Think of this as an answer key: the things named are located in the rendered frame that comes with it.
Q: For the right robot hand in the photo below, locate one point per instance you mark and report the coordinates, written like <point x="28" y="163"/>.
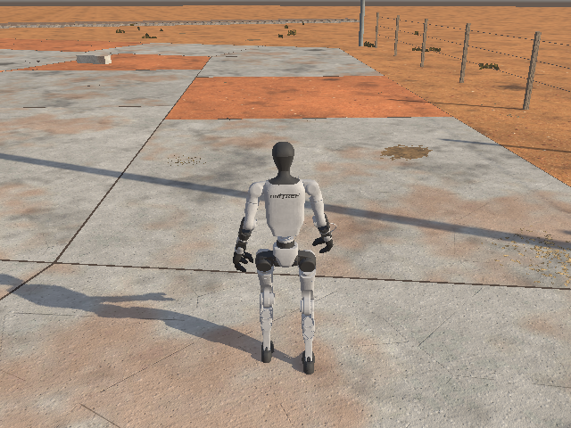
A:
<point x="320" y="241"/>

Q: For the robot left thigh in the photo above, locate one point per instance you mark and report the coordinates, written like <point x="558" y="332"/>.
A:
<point x="265" y="267"/>

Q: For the left robot hand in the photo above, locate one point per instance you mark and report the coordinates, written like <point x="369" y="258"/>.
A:
<point x="238" y="258"/>

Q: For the right robot upper arm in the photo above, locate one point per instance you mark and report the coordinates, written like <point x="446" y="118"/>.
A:
<point x="316" y="201"/>

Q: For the left robot forearm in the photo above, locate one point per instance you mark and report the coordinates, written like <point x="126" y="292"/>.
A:
<point x="242" y="239"/>

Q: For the left robot upper arm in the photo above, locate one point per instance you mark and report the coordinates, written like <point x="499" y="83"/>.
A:
<point x="256" y="190"/>

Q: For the right robot forearm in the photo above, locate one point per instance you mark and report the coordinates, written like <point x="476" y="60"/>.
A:
<point x="325" y="231"/>

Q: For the robot head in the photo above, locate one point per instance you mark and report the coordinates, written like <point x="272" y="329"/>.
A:
<point x="283" y="155"/>

